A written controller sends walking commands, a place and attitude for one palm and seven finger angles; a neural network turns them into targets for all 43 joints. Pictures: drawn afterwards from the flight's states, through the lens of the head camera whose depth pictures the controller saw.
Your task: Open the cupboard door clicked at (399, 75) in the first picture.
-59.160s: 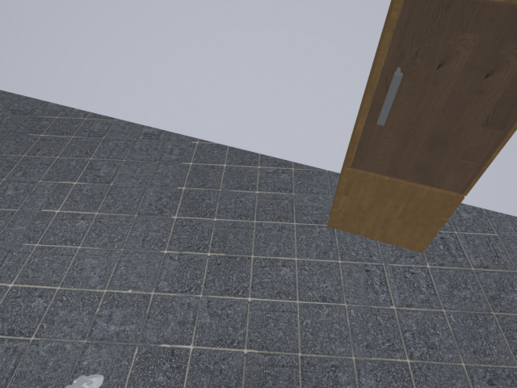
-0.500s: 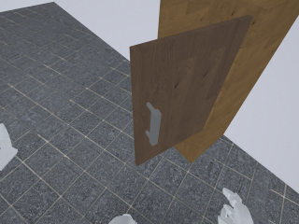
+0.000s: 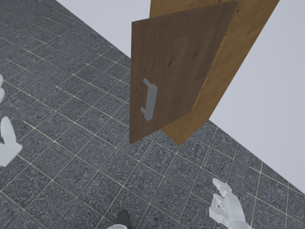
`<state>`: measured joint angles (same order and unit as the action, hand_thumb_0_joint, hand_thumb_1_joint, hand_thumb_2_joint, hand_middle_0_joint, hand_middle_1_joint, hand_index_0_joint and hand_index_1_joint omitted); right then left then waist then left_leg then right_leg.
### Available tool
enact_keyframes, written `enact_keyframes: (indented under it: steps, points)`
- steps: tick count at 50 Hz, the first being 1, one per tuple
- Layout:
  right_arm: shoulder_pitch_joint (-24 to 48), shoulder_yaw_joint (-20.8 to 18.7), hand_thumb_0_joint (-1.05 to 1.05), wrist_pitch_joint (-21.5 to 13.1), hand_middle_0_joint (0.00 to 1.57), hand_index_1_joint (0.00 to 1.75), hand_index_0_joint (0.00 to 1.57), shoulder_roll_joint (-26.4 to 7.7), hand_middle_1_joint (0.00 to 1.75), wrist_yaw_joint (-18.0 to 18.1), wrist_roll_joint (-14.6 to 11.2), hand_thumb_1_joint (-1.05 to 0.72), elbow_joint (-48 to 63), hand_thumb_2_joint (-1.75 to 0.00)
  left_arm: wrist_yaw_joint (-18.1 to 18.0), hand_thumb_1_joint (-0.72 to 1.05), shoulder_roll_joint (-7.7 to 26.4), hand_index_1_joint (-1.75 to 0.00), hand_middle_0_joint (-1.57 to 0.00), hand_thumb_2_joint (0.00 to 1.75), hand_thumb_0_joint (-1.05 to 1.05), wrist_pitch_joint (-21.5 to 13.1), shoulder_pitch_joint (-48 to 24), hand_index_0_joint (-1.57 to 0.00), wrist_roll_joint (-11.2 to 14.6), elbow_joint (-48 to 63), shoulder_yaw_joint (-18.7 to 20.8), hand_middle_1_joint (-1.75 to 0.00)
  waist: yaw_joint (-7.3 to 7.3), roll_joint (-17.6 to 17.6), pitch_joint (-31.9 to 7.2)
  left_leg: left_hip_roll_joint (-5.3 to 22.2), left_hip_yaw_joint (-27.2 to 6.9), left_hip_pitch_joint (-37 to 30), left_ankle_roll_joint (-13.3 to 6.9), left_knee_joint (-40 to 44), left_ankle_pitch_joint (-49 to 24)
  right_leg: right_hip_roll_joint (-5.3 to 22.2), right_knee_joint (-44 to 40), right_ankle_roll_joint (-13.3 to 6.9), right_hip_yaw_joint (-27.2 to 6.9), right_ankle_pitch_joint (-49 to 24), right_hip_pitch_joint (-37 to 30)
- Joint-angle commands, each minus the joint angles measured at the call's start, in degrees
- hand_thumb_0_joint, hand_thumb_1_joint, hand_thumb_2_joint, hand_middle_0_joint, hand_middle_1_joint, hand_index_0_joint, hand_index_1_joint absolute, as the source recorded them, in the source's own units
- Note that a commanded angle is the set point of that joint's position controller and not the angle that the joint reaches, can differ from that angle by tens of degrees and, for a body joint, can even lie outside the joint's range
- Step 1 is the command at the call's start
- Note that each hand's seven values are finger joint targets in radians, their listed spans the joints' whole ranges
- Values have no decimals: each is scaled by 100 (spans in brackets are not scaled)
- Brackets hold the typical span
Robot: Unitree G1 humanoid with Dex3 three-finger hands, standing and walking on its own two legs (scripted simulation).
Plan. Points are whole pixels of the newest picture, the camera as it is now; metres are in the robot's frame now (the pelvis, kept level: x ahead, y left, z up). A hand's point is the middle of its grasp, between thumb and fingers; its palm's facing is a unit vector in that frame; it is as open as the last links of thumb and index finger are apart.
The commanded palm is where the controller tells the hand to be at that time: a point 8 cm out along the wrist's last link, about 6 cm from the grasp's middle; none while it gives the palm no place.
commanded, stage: stop stepping back and stand still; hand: left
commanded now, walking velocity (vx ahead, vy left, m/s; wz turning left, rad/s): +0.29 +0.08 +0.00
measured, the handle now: (147, 100) +0.52 +0.06 -0.02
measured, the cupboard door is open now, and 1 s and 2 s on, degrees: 81 81 81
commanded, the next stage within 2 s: let the arm hang, fingers relaxed in 0.66 s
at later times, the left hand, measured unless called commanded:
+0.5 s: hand (20, 222) +0.11 +0.20 +0.18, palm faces +0.33 -0.81 -0.48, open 7.4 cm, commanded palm +0.07 +0.26 +0.18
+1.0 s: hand out of the picture +0.00 +0.19 -0.14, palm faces -0.05 -0.97 -0.26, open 7.4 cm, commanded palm none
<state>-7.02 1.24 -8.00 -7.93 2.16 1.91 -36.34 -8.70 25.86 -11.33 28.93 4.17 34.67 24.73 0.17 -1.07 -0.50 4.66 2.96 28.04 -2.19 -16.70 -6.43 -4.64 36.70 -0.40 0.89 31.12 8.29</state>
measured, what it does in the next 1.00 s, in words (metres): walks backwards: right foot, then left foot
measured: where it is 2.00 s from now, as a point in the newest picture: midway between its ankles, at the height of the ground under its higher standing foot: outside the picture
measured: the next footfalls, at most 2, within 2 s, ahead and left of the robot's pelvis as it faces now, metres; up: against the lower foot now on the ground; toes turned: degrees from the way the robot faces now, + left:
right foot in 0.06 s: -0.10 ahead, -0.11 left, +0.00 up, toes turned -2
left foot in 0.22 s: +0.08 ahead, +0.08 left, +0.00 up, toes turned -1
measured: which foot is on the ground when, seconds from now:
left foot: down 0.00-0.08, up 0.10-0.20, down 0.22-0.42, up 0.44-0.60, down 0.62-1.00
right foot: up 0.00-0.04, down 0.06-1.00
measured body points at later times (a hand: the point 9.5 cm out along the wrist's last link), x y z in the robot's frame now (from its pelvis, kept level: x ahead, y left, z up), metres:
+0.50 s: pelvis -0.09 -0.03 +0.00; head -0.11 -0.03 +0.45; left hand +0.09 +0.25 +0.20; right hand +0.03 -0.28 -0.09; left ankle -0.01 +0.09 -0.70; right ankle -0.14 -0.11 -0.74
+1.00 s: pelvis -0.12 -0.01 -0.01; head -0.12 -0.01 +0.44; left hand +0.00 +0.24 -0.12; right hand +0.01 -0.27 -0.12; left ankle -0.05 +0.11 -0.74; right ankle -0.14 -0.11 -0.74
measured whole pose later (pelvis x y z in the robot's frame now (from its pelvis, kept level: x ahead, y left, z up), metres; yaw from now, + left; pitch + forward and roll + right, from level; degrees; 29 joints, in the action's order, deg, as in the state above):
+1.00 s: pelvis -0.12 -0.01 -0.01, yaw +0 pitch -2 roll +0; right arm -6.3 0.9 -0.5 -15.6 -0.2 1.8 -51.6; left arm 0.7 14.4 2.9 12.4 -1.8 -43.6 -0.4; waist -1.3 0.4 1.1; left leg -0.3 -1.0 19.9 -0.3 -31.5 10.0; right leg -1.2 32.9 -1.8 2.6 19.1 12.2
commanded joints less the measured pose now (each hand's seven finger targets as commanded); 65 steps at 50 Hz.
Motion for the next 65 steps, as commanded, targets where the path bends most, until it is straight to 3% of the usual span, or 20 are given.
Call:
enact_keyframes:
  steps: [1, 4, 6, 10, 12, 14, 16, 18, 20, 21, 22, 26, 32, 37, 38, 41, 45, 49, 54, 65]
  points:
    - [87, -354, 0, -25, 20, 30, 20, -966, 30, 26, -97, -90, 877, -90, -5, 90, 1263, -30, -20, 90, 0, -477, 583, -20, 149, 1316, 1077, -30, 4, 1247, -1233, -43, -119, -1882, 411, -102, 2295, 122, -2402, -240, 236, -844, 42]
    - [138, -236, 0, 96, 20, 30, 20, -886, 30, 50, -120, -90, 897, -90, -102, 90, 1628, -30, -20, 90, 0, -472, 503, -20, 169, 1449, 1436, -30, 37, -461, -1103, -474, -182, -1660, 397, -2982, 2169, 2027, -2508, -833, -1155, -1526, 1418]
    - [72, -277, 0, 101, 20, 30, 20, -921, 30, 93, -260, -90, 895, -90, -92, 90, 1287, -30, -20, 90, 0, -247, 659, -20, 81, 955, 1287, -30, -48, -741, -571, -307, -341, -318, 285, -3363, 2066, 1818, -1826, -791, -1041, -3258, 550]
    - [-118, -276, 0, -47, 20, 30, 20, -1129, 30, 269, -274, -90, 633, -90, -139, 90, 890, -30, -20, 90, 0, -183, -562, -20, -66, 106, 634, -30, -272, 94, -183, -350, -200, -1849, 28, -1433, 1158, 1160, -957, -111, -267, -3528, 831]
    - [-107, -341, 0, -113, 20, 30, 20, -1283, 30, 326, -326, -90, 650, -90, -123, 90, 779, -30, -20, 90, 0, -168, -775, -20, -121, -395, 409, -30, -210, 446, -113, 146, -1006, -2142, -325, -1115, 947, 633, -362, 255, -85, -2790, 1190]
    - [-103, -285, 0, -166, 20, 30, 20, -1151, 30, 310, -207, -90, 665, -90, -110, 90, 815, -30, -20, 90, 0, -252, -869, -20, -129, 75, 346, -30, -199, 1306, -204, 796, -2684, -1641, -705, 221, 2323, 258, 578, 164, -61, -505, 1125]
    - [114, -291, 0, -220, 20, 30, 20, -1092, 30, 274, -148, -90, 729, -90, -126, 90, 923, -30, -20, 90, 0, -243, -488, -20, -180, 342, 532, -30, -21, 1002, 95, 779, -2381, -170, -502, 1057, 4376, 247, 294, -41, -41, 101, 112]
    - [132, -313, 0, -198, 20, 30, 20, -1068, 30, 265, -156, -90, 851, -90, -121, 90, 968, -30, -20, 90, 0, -281, 15, -20, -182, 680, 682, -30, 31, 1289, -61, 293, -1408, 446, -77, 755, 4351, 198, -746, -132, 211, -326, -813]
    - [53, -333, 0, -124, 20, 30, 20, -948, 30, 198, -169, -90, 975, -90, -96, 90, 1035, -30, -20, 90, 0, -305, 515, -20, -184, 821, 837, -30, -21, 505, -167, -420, -479, 129, 253, -976, 3500, 822, -1960, -404, -665, 306, -195]
    - [-3, -393, 0, -72, 20, 30, 20, -947, 30, 157, -168, -90, 912, -90, -90, 90, 1105, -30, -20, 90, 0, -324, 604, -20, -157, 894, 908, -30, -33, -604, -14, -632, -375, -221, 346, -2584, 2739, 1736, -2838, -784, -2177, 1155, 902]
    - [-3, -436, 0, -23, 20, 30, 20, -1072, 30, 140, -162, -90, 829, -90, -142, 90, 1293, -30, -20, 90, 0, -340, 400, -20, -127, 977, 1147, -30, 3, -921, 263, -616, -501, 15, 370, -3654, 2567, 2275, -3141, -1139, -2861, 843, 1406]
    - [-191, -275, 0, -167, 20, 30, 20, -920, 30, 265, -182, -90, 612, -90, -209, 90, 851, -30, -20, 90, 0, -480, -247, -20, -234, -142, 757, -30, -111, -74, 191, -256, -297, -384, 228, -2311, 2387, 1580, -1905, -685, -1151, -2317, 485]
    - [-141, -456, 0, -283, 20, 30, 20, -1208, 30, 311, -304, -90, 683, -90, -60, 90, 549, -30, -20, 90, 0, -374, -266, -20, -179, -499, 257, -30, 25, -338, -112, 47, -526, -2104, -25, -1109, 578, 757, -1659, 253, -817, -2904, 655]
    - [-49, -345, 0, -271, 20, 30, 20, -1075, 30, 276, -234, -90, 822, -90, -57, 90, 1005, -30, -20, 90, 0, -397, -308, -20, -232, 687, 622, -30, 7, 355, -553, -25, -535, -1858, 22, -893, 328, 651, -1441, 102, -477, -2973, 110]
    - [437, -614, 0, -320, 20, 30, 20, -2036, 30, -226, -171, -90, -585, -90, 749, 90, -246, -30, -20, 90, 0, 539, -470, -20, -711, -4297, -1844, -30, -105, 258, -113, 112, -762, -1135, -26, -1763, -452, 1090, -610, -85, -239, -3788, 668]
    - [-69, -482, 0, 296, 20, 30, 20, -1742, 30, -205, -102, -90, -577, -90, 919, 90, -305, -30, -20, 90, 0, 1003, -855, -20, -627, -4962, -1861, -30, 27, 80, -314, 234, -1085, -827, -183, -1312, 824, 861, -697, -177, -349, -1991, 720]
    - [108, -381, 0, 529, 20, 30, 20, -1773, 30, -200, -37, -90, -856, -90, 903, 90, -73, -30, -20, 90, 0, 1009, -1605, -20, -606, -6382, -2042, -30, -51, -915, -215, -34, -1058, -1094, -69, -1297, 1049, 1088, -1229, -328, -639, -1708, 754]
    - [84, -216, 0, 757, 20, 30, 20, -1455, 30, -172, 1, -90, -1325, -90, 813, 90, -292, -30, -20, 90, 0, 1156, -1737, -20, -547, -7745, -2248, -30, -49, 421, 107, -29, -1157, -1170, -9, -669, 1550, 950, -1431, -244, -592, -1153, 631]
    - [-242, -185, 0, 820, 20, 30, 20, -1168, 30, -75, -28, -90, -1879, -90, 795, 90, -597, -30, -20, 90, 0, 1157, -1228, -20, -505, -8962, -2261, -30, 3, 1104, 39, -51, -1182, -1221, 28, -311, 2330, 933, -1707, -258, -536, -1073, 303]
    - [-1079, -277, 0, 871, 20, 30, 20, -939, 30, 18, -85, -90, -2575, -90, 741, 90, -993, -30, -20, 90, 0, 1143, -486, -20, -491, -10016, -2335, -30, -33, 239, 418, 25, -1284, -1319, -55, -111, 2664, 910, -1815, -258, -300, -929, 530]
